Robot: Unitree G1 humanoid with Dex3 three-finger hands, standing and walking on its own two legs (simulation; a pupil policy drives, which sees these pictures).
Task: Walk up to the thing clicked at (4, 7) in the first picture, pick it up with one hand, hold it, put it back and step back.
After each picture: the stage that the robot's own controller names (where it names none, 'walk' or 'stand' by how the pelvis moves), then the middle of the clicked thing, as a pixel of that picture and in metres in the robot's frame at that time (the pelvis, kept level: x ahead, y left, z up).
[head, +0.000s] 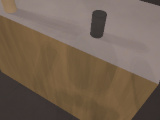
stand; out of the picture +0.86 +0.43 +0.13
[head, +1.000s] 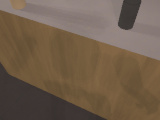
walk; out of the picture +0.77 +0.32 +0.18
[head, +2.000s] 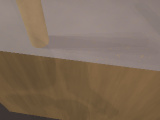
walk; (32, 13) +0.51 +0.15 +0.17
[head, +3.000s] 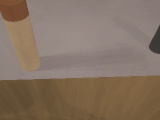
stand; (23, 38) +0.43 +0.20 +0.16
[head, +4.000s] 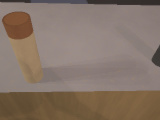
stand; (26, 52) +0.40 +0.19 +0.13
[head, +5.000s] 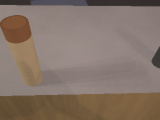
stand; (25, 56) +0.39 +0.19 +0.13
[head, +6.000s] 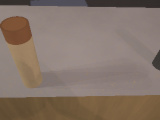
stand; (25, 57) +0.38 +0.19 +0.13
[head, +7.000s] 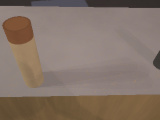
stand; (27, 57) +0.38 +0.19 +0.13
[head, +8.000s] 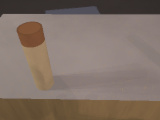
rise first; (38, 60) +0.38 +0.18 +0.13
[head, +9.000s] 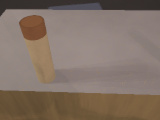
go down; (40, 53) +0.40 +0.18 +0.13
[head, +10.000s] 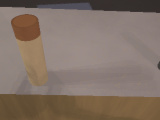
go down; (33, 55) +0.39 +0.17 +0.14
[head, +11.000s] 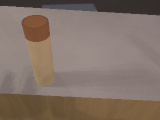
go down; (41, 55) +0.39 +0.16 +0.14
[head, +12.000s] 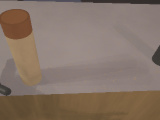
close in; (25, 53) +0.39 +0.18 +0.14
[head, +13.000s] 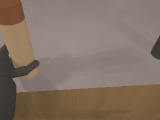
close; (19, 44) +0.41 +0.19 +0.16
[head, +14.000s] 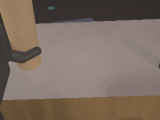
lift; (20, 24) +0.32 +0.16 +0.32
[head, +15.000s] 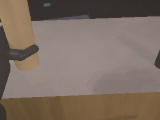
lift; (17, 24) +0.35 +0.17 +0.30
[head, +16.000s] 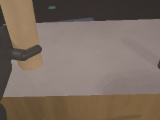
hold; (21, 24) +0.34 +0.16 +0.31
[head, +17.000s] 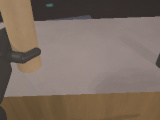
crouch; (20, 27) +0.34 +0.16 +0.30
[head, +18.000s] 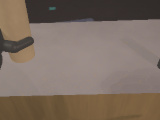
crouch; (12, 14) +0.34 +0.18 +0.34
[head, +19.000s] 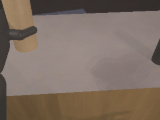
lower; (17, 7) +0.43 +0.18 +0.31
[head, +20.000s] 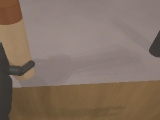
lower; (16, 44) +0.40 +0.20 +0.16
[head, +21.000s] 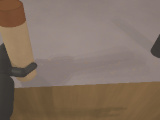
lower; (18, 46) +0.40 +0.19 +0.16
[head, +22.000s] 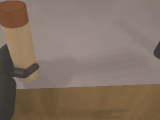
lower; (21, 47) +0.40 +0.19 +0.16
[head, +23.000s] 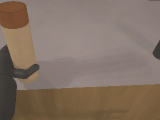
lower; (21, 47) +0.39 +0.19 +0.16
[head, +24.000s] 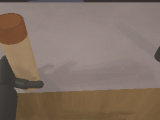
withdraw; (21, 58) +0.36 +0.18 +0.16
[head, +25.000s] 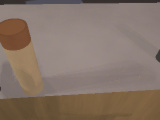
sink last; (24, 63) +0.35 +0.17 +0.15
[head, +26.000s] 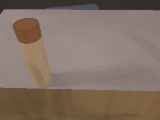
stand; (35, 57) +0.38 +0.19 +0.14
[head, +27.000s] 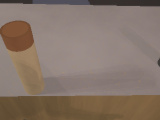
stand; (27, 63) +0.35 +0.18 +0.13
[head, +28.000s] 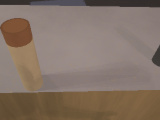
stand; (26, 60) +0.37 +0.19 +0.13
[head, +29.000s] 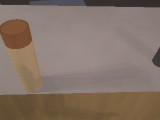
stand; (25, 61) +0.36 +0.19 +0.13
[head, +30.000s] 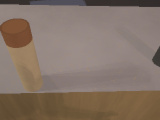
stand; (25, 60) +0.36 +0.19 +0.13
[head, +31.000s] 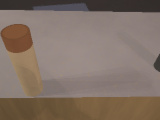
walk; (26, 65) +0.35 +0.19 +0.13
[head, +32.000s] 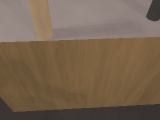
walk; (39, 9) +0.58 +0.19 +0.15
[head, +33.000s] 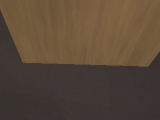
walk; out of the picture +0.98 +0.15 +0.16
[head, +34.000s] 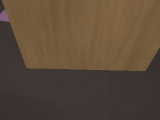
stand; out of the picture +1.07 +0.18 +0.15
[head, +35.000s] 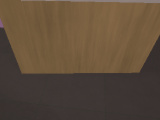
stand; out of the picture +1.06 +0.20 +0.13
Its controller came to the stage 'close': yes
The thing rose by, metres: 0.20
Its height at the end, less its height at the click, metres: +0.00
